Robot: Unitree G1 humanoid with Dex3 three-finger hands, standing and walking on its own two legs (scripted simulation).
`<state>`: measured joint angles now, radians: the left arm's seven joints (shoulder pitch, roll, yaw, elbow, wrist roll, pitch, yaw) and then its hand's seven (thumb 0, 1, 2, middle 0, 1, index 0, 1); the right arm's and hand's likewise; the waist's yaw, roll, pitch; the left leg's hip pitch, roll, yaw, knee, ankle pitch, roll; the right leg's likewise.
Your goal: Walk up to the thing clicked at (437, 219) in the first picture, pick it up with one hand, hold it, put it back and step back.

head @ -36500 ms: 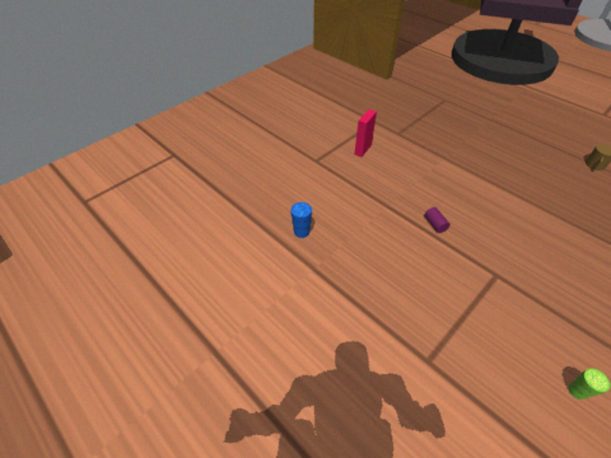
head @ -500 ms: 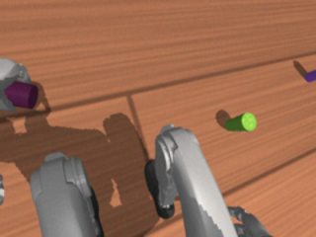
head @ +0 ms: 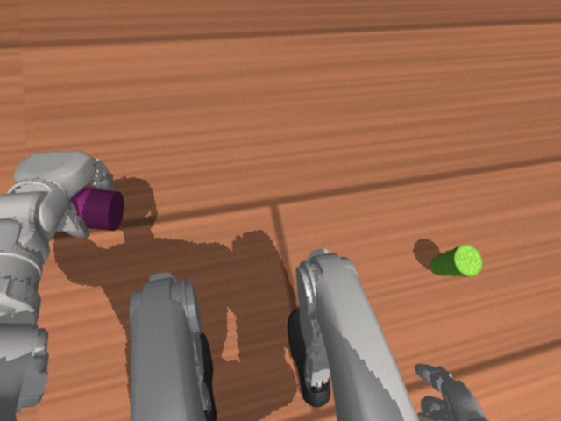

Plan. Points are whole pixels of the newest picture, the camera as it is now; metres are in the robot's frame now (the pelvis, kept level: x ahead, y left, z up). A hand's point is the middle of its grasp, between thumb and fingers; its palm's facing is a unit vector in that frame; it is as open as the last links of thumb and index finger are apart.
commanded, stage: lift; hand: left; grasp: from above
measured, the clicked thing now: (83, 207) +0.44 +0.26 -0.17
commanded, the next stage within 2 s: hold in 1.14 s
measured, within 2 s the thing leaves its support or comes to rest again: neither
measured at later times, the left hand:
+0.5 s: hand out of the picture +0.34 +0.27 +0.08, palm faces -0.49 -0.04 -0.87, open 8.6 cm
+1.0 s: hand out of the picture +0.33 +0.24 +0.20, palm faces -0.57 -0.07 -0.82, open 8.6 cm
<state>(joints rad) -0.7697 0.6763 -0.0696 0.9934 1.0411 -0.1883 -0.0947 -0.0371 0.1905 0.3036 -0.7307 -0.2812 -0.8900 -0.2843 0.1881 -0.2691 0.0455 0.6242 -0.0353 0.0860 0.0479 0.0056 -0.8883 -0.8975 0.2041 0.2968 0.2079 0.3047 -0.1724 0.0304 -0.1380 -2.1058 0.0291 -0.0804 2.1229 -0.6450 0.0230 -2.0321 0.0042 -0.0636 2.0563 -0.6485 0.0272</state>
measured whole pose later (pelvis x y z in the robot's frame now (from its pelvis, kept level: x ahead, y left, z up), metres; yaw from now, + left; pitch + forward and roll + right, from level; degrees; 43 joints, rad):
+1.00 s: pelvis +0.04 +0.00 +0.29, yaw +4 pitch +13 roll -2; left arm -0.30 0.45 -0.19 0.79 1.02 -0.18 0.02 -0.04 0.20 0.30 -0.73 -0.29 -0.88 -0.28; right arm 0.25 -0.25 -0.02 0.73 0.03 -0.02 -0.07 0.01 -0.87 -0.89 0.20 0.30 0.21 0.30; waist -0.06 0.03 -0.10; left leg -0.85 0.04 0.01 1.03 -0.42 0.01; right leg -0.82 0.01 0.00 0.99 -0.41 0.02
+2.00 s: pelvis +0.06 +0.01 +0.33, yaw +4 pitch +5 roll -1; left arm -0.17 0.50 -0.20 0.61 1.01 -0.33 -0.09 -0.04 0.26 0.14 -0.77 -0.25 -0.93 -0.20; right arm 0.19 -0.25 -0.03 0.69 0.04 0.10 -0.07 0.01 -0.86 -0.89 0.20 0.30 0.21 0.30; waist -0.01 0.04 -0.05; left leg -0.49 0.02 0.03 0.74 -0.33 0.01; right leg -0.47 -0.01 0.02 0.71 -0.32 0.02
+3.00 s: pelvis +0.06 +0.00 +0.34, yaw +3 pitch +2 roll +0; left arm -0.19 0.54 -0.19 0.56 0.96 -0.36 -0.15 -0.04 0.26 0.18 -0.76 -0.25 -0.92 -0.18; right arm 0.15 -0.25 -0.01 0.71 0.05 0.07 -0.14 0.01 -0.86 -0.89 0.20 0.30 0.21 0.30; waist 0.01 0.04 -0.01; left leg -0.37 0.01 0.04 0.61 -0.27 0.01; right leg -0.36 -0.01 0.03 0.60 -0.27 0.02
